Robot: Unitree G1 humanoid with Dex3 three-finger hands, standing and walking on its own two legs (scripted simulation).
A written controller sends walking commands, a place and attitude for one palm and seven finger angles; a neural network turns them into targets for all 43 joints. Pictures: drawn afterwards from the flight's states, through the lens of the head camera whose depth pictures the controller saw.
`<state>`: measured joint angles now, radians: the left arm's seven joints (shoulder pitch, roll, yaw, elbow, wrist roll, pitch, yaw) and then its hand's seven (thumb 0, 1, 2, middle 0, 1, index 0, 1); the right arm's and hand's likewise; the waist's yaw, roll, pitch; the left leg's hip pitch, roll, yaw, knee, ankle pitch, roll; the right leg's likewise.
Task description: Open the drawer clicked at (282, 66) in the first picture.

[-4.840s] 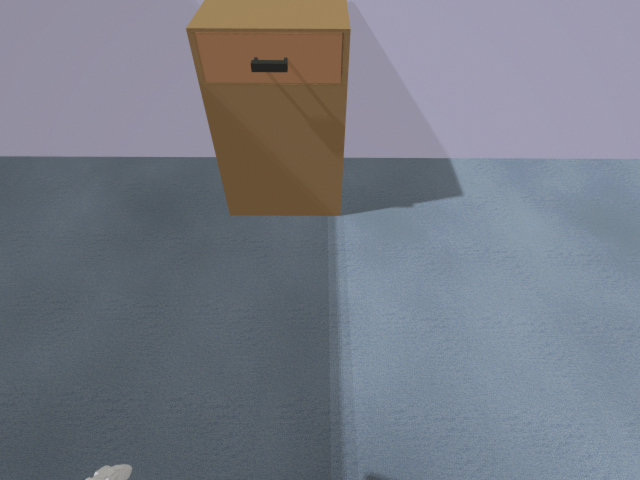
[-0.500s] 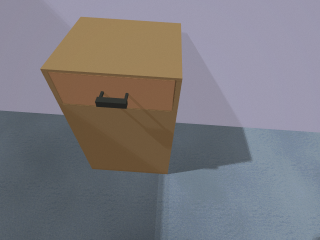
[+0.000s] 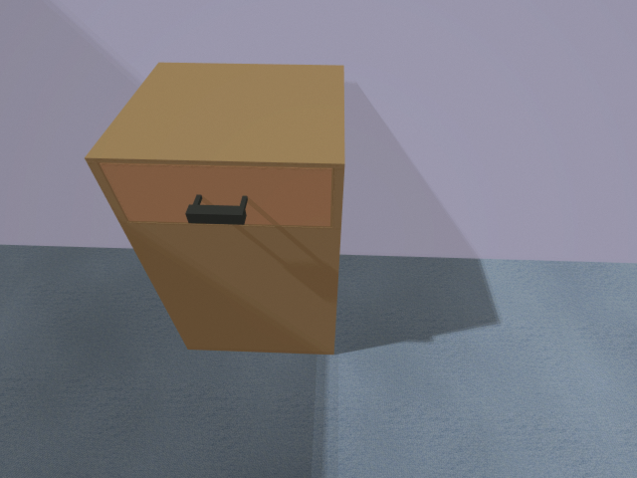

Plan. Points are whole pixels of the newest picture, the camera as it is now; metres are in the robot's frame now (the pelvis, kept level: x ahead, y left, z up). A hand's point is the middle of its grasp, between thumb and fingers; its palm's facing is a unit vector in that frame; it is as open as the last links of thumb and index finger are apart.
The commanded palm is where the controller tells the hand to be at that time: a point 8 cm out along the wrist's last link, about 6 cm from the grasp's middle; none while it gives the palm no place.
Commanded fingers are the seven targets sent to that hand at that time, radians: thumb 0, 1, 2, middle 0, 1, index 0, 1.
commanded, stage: come to a stop and stand still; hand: left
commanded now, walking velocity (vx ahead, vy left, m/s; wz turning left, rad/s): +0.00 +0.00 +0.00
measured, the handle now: (219, 207) +0.62 +0.25 -0.06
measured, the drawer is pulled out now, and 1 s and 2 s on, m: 0.00 0.00 0.00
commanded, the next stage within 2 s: look again from close up in 0.22 s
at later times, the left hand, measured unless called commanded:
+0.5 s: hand out of the picture +0.01 +0.19 -0.18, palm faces +0.02 -0.98 -0.19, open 7.4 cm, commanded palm none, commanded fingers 0.00 0.90 0.90 -0.20 -0.30 -0.20 -0.30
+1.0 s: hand out of the picture +0.02 +0.21 -0.18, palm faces +0.02 -0.98 -0.18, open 7.4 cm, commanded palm none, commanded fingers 0.00 0.90 0.90 -0.20 -0.30 -0.20 -0.30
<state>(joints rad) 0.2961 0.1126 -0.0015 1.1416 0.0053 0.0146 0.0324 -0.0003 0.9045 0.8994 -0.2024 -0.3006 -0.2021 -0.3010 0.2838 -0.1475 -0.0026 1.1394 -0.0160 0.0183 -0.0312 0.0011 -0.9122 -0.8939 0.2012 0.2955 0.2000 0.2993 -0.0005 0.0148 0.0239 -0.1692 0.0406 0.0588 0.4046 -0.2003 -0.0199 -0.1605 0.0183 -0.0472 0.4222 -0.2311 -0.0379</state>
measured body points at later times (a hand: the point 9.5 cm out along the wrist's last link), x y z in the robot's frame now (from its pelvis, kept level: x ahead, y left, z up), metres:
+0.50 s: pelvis +0.01 +0.02 -0.01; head +0.01 +0.02 +0.44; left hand +0.01 +0.24 -0.17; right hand -0.01 -0.19 -0.17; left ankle +0.01 +0.13 -0.74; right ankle +0.00 -0.09 -0.74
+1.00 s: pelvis +0.03 +0.05 -0.01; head +0.03 +0.05 +0.44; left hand +0.02 +0.27 -0.17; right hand +0.04 -0.18 -0.16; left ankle +0.01 +0.13 -0.74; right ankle +0.00 -0.09 -0.74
